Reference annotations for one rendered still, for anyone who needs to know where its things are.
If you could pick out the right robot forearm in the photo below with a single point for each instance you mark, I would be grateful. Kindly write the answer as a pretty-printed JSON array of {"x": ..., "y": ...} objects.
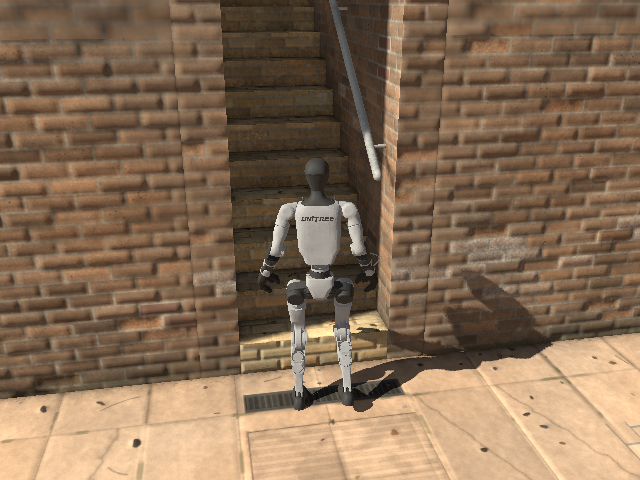
[{"x": 365, "y": 262}]

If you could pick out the left robot shin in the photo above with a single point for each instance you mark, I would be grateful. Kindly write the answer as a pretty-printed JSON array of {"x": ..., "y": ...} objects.
[{"x": 298, "y": 365}]

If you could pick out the right robot upper arm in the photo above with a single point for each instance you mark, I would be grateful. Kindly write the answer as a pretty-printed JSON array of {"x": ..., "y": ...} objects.
[{"x": 350, "y": 211}]

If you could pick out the robot left hand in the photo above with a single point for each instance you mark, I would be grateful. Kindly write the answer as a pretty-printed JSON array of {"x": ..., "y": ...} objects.
[{"x": 262, "y": 280}]

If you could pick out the left robot upper arm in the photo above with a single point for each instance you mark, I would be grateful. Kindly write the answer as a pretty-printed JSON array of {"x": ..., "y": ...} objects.
[{"x": 286, "y": 212}]

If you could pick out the robot right hand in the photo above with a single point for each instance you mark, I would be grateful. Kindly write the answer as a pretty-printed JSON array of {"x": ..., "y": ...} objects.
[{"x": 373, "y": 281}]

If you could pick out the left robot forearm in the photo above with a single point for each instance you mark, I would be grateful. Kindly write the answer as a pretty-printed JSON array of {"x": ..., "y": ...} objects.
[{"x": 269, "y": 263}]

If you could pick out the robot head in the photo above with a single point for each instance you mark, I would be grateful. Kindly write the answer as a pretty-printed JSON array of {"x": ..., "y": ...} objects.
[{"x": 317, "y": 174}]

